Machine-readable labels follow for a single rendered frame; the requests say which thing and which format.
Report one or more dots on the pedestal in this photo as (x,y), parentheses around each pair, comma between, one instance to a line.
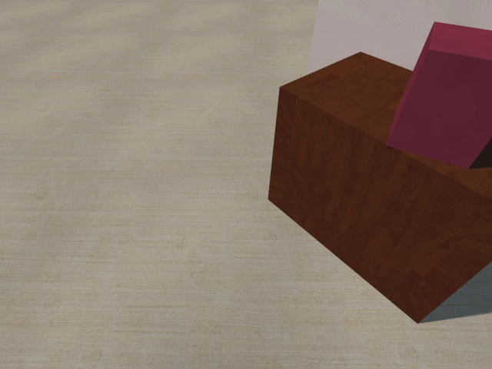
(414,228)

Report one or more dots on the carton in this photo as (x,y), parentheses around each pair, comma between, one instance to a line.
(445,112)

